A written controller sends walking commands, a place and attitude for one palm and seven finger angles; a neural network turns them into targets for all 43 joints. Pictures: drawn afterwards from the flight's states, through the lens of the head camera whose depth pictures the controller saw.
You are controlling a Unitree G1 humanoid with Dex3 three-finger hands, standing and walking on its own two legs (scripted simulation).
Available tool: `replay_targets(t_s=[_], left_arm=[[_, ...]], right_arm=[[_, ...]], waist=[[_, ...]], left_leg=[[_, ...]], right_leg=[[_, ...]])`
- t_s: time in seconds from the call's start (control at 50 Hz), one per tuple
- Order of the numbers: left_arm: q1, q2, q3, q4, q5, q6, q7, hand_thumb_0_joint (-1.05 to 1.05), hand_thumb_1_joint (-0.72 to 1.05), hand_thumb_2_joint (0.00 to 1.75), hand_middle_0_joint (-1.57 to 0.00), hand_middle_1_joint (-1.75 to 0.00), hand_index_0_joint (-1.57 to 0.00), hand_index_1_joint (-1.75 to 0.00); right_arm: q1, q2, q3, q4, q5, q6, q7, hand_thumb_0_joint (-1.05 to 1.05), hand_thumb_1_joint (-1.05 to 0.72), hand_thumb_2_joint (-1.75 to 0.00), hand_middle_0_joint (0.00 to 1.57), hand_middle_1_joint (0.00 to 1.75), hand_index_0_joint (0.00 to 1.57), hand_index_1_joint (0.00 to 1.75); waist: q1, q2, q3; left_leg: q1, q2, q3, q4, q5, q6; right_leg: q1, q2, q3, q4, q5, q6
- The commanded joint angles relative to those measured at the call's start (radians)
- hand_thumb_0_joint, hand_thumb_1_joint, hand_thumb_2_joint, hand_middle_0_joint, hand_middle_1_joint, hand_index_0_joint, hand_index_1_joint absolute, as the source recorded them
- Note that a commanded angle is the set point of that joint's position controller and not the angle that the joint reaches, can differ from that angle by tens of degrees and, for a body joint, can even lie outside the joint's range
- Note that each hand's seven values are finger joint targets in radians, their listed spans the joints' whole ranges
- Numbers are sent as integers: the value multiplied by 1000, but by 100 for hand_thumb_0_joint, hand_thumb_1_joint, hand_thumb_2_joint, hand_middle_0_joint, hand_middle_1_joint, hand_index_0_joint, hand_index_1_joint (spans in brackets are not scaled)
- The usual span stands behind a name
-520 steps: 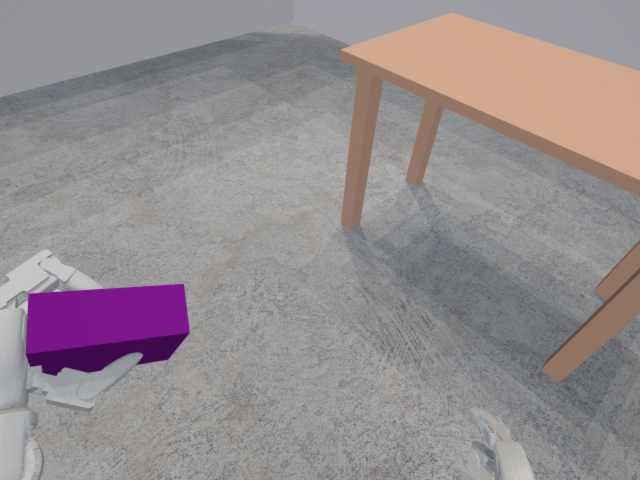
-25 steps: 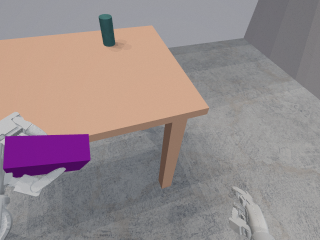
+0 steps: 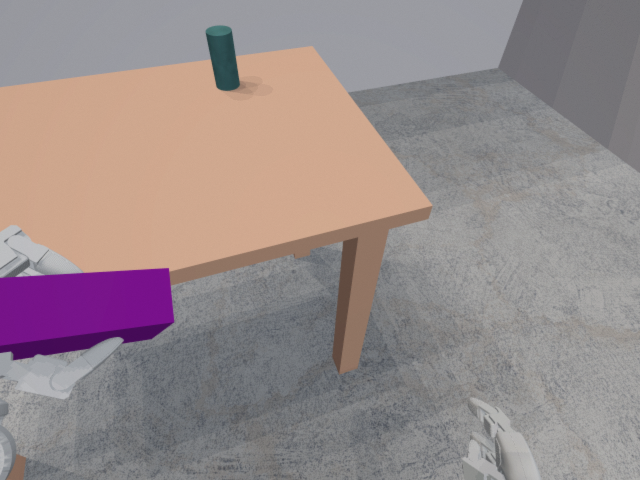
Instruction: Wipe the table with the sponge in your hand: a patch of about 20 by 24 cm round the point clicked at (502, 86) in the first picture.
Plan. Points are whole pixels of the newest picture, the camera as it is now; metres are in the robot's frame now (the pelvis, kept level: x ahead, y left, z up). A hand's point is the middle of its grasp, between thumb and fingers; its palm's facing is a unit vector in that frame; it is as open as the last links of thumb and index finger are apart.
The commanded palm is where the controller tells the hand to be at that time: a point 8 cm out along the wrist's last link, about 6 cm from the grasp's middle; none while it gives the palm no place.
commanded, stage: shuffle to correct the standing spot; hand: left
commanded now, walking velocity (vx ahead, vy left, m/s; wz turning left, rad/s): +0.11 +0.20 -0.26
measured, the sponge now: (113, 312) +0.23 +0.21 +0.16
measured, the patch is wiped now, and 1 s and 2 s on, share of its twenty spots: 0.00 0.00 0.00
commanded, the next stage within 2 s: none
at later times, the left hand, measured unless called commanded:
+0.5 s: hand (40, 287) +0.24 +0.27 +0.18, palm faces +0.35 -0.82 -0.46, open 9.3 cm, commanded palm +0.18 +0.32 +0.20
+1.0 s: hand out of the picture +0.26 +0.36 +0.18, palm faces +0.40 -0.80 -0.45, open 9.3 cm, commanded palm +0.20 +0.39 +0.20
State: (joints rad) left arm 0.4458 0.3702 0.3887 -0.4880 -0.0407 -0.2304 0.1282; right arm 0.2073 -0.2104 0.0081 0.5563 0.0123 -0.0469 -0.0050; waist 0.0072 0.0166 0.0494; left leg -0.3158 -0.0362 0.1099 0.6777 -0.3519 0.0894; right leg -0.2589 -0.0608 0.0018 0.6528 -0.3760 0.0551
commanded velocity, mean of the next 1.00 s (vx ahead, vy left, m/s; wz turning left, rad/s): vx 0.10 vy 0.20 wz -0.01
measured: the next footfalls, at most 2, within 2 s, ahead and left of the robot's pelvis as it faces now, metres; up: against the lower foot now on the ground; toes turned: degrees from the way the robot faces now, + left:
left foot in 0.46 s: +0.10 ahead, +0.21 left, +0.00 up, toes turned +1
right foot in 0.60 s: +0.04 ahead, -0.05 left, +0.00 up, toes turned -7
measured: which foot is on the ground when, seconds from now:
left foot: down 0.00-0.22, up 0.24-0.44, down 0.46-0.62, up 0.64-0.84, down 0.86-1.00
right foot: down 0.00-0.48, up 0.50-0.58, down 0.60-0.86, up 0.88-1.00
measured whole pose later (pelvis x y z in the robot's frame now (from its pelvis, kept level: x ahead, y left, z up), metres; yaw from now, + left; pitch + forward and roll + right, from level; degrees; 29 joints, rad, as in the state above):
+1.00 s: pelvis +0.03 +0.12 -0.01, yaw -2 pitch -2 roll +3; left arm 0.41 0.38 0.41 -0.48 -0.03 -0.19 0.15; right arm 0.18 -0.18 -0.01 0.58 0.02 -0.12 -0.02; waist 0.00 -0.03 0.10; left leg -0.36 0.01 0.08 0.66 -0.27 -0.01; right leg -0.36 -0.06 -0.06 0.88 -0.50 0.03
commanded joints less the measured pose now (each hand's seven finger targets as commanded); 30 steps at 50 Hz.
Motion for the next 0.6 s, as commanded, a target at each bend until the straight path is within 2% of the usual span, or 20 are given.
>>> replay_targets(t_s=[0.0,0.04,0.08,0.12,0.16,0.18,0.2,0.22,0.24,0.28,0.32,0.36,0.4,0.44,0.46,0.48,0.5,0.52,0.56,0.58], left_arm=[[-123,157,95,-189,-14,-54,14,0,10,130,-120,-160,-120,-160],[-144,154,92,-189,-10,-51,13,0,10,130,-120,-160,-120,-160],[-165,184,108,-219,-3,-54,17,0,10,130,-120,-160,-120,-160],[-133,147,78,-193,3,-52,25,0,10,130,-120,-160,-120,-160],[-99,152,79,-170,9,-45,31,0,10,130,-120,-160,-120,-160],[-68,172,96,-154,11,-43,34,0,10,130,-120,-160,-120,-160],[-89,193,103,-175,2,-47,37,0,10,130,-120,-160,-120,-160],[-100,169,86,-181,-8,-50,35,0,10,130,-120,-160,-120,-160],[-106,175,93,-207,-6,-53,39,0,10,130,-120,-160,-120,-160],[-79,199,122,-213,4,-70,40,0,10,130,-120,-160,-120,-160],[-44,189,127,-206,13,-84,43,0,10,130,-120,-160,-120,-160],[-47,190,127,-206,10,-71,44,0,10,130,-120,-160,-120,-160],[-42,191,123,-207,5,-57,36,0,10,130,-120,-160,-120,-160],[-93,203,135,-287,-2,-74,27,0,10,130,-120,-160,-120,-160],[-67,195,136,-264,-2,-82,24,0,10,130,-120,-160,-120,-160],[-41,213,152,-238,-17,-74,20,0,10,130,-120,-160,-120,-160],[-58,197,138,-251,-11,-78,21,0,10,130,-120,-160,-120,-160],[-60,181,127,-257,-8,-80,21,0,10,130,-120,-160,-120,-160],[-46,172,115,-267,-2,-67,24,0,10,130,-120,-160,-120,-160],[-25,214,142,-249,6,-60,30,0,10,130,-120,-160,-120,-160]], right_arm=[[-103,-121,-57,-156,-2,-41,-12,0,-90,-90,20,30,20,30],[-102,-133,-57,-163,2,-44,-17,0,-90,-90,20,30,20,30],[-104,-125,-56,-168,-5,-63,-25,0,-90,-90,20,30,20,30],[-82,-120,-55,-162,-16,-72,-21,0,-90,-90,20,30,20,30],[-100,-130,-52,-165,-15,-68,-15,0,-90,-90,20,30,20,30],[-115,-123,-50,-170,-18,-57,-13,0,-90,-90,20,30,20,30],[-121,-111,-53,-179,-17,-50,-8,0,-90,-90,20,30,20,30],[-108,-139,-78,-177,-9,-48,-2,0,-90,-90,20,30,20,30],[-99,-141,-76,-159,-12,-42,5,0,-90,-90,20,30,20,30],[-78,-121,-56,-126,-19,-23,15,0,-90,-90,20,30,20,30],[-85,-90,-50,-127,-15,-26,4,0,-90,-90,20,30,20,30],[-86,-74,-59,-121,-10,-42,-10,0,-90,-90,20,30,20,30],[-81,-77,-72,-127,-5,-57,-29,0,-90,-90,20,30,20,30],[-67,-124,-95,-150,5,-79,-34,0,-90,-90,20,30,20,30],[-51,-137,-101,-151,10,-94,-32,0,-90,-90,20,30,20,30],[-36,-124,-99,-141,13,-111,-35,0,-90,-90,20,30,20,30],[-40,-114,-90,-134,6,-121,-29,0,-90,-90,20,30,20,30],[-45,-116,-89,-125,5,-130,-23,0,-90,-90,20,30,20,30],[-65,-121,-79,-122,11,-136,-7,0,-90,-90,20,30,20,30],[-75,-109,-70,-121,9,-130,-7,0,-90,-90,20,30,20,30]], waist=[[-16,-13,-112],[-13,133,-92],[-12,204,-91],[-6,115,-108],[17,55,-143],[25,-39,-162],[18,-188,-159],[16,-257,-96],[6,-180,-53],[-1,-60,-97],[0,-95,-114],[2,-153,-122],[-8,-61,-121],[-11,164,-150],[-5,200,-164],[-12,275,-127],[-10,273,-138],[-7,251,-151],[13,192,-174],[16,24,-169]], left_leg=[[63,78,-112,-153,48,-84],[88,159,-240,-339,-59,-74],[166,237,-308,-411,-2,-37],[160,246,-277,-358,166,2],[17,180,-159,-216,210,-21],[-117,108,-94,-58,129,-52],[-277,31,-56,177,-27,-78],[-344,50,-146,392,-176,-93],[-384,100,-251,500,-163,-92],[-349,149,-259,425,-105,-88],[-168,131,-149,183,-34,-85],[17,58,-14,-29,75,-90],[158,15,39,-178,182,-96],[204,184,-193,-208,293,-9],[176,255,-290,-252,341,39],[167,287,-342,-297,360,92],[138,296,-350,-274,374,124],[122,276,-280,-232,376,109],[-7,198,-139,-110,253,23],[-130,103,-52,56,101,-36]], right_leg=[[-47,-66,122,-104,124,-130],[-87,39,-26,53,71,-78],[-165,52,-88,171,-52,-56],[-112,26,-92,94,-69,-66],[127,-3,-87,-162,90,-88],[252,-102,86,-232,184,-146],[294,-314,409,-327,167,-240],[210,-440,588,-389,133,-313],[157,-456,572,-378,148,-321],[172,-382,336,-282,350,-266],[90,-286,151,-239,477,-205],[40,-217,68,-209,430,-152],[-1,-139,-1,-69,343,-91],[-124,-10,-83,154,131,-25],[-162,41,-106,259,-112,-19],[-230,61,-109,379,-226,-12],[-210,30,-78,360,-246,-28],[-156,23,-77,269,-190,-35],[75,27,-93,-59,15,-41],[177,-81,82,-232,143,-86]])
